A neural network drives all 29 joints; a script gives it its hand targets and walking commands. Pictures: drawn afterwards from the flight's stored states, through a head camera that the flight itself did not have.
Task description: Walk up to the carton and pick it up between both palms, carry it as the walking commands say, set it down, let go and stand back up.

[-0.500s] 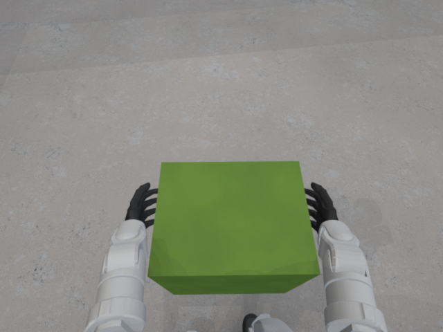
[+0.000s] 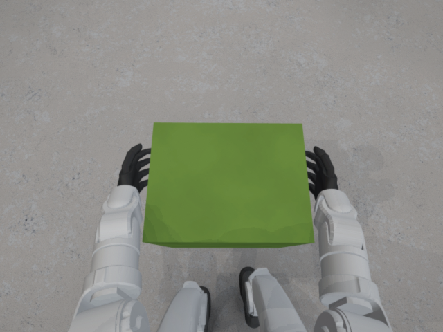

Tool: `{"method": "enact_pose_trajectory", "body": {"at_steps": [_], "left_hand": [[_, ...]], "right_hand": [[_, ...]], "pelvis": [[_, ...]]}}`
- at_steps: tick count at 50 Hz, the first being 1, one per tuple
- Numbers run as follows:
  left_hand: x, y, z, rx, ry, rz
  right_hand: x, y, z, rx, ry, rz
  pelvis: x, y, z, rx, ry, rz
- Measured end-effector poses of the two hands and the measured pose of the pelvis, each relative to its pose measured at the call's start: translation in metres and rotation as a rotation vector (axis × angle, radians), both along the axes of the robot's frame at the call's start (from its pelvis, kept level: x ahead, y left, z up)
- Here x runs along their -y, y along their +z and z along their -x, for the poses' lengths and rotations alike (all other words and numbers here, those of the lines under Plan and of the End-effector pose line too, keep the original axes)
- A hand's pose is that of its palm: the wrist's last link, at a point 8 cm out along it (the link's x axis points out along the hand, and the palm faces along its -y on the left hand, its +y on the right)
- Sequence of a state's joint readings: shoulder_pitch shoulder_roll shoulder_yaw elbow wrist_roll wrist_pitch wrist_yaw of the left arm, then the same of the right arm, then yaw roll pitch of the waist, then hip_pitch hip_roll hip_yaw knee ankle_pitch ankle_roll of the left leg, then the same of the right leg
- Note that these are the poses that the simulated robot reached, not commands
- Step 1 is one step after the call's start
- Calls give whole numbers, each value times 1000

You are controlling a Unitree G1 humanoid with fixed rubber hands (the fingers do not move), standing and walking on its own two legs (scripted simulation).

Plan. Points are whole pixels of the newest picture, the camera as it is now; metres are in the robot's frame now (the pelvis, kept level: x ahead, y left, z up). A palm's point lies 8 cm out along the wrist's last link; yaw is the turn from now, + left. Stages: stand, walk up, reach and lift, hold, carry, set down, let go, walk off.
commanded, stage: set down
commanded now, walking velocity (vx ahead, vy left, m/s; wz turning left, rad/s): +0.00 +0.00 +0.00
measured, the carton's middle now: (226, 195) +0.37 -0.02 -0.15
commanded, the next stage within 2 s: none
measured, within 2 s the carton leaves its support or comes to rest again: neither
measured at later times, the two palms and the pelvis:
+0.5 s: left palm (145, 185) +0.41 +0.16 -0.15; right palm (308, 186) +0.38 -0.20 -0.15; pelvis -0.01 +0.01 -0.07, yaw +1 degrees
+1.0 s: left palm (155, 185) +0.44 +0.16 -0.24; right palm (296, 186) +0.41 -0.20 -0.24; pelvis -0.04 +0.01 -0.16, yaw +2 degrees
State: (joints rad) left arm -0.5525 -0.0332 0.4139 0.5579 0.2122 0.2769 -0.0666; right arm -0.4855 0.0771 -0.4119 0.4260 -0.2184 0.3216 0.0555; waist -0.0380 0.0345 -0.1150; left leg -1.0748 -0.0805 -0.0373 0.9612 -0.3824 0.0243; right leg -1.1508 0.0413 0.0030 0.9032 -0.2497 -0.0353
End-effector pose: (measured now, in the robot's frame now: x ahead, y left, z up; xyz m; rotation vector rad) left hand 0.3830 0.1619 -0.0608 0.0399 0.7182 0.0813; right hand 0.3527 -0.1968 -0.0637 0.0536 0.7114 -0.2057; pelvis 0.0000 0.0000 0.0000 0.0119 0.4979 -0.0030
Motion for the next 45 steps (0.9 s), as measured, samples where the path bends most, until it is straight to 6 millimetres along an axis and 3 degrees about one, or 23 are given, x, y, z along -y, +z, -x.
{"method": "enact_pose_trajectory", "body": {"at_steps": [45], "left_hand": [[2,-164,-47,10,26,24]], "right_hand": [[2,-159,-52,13,3,8]], "pelvis": [[-7,-140,30,-283,25,1]]}}
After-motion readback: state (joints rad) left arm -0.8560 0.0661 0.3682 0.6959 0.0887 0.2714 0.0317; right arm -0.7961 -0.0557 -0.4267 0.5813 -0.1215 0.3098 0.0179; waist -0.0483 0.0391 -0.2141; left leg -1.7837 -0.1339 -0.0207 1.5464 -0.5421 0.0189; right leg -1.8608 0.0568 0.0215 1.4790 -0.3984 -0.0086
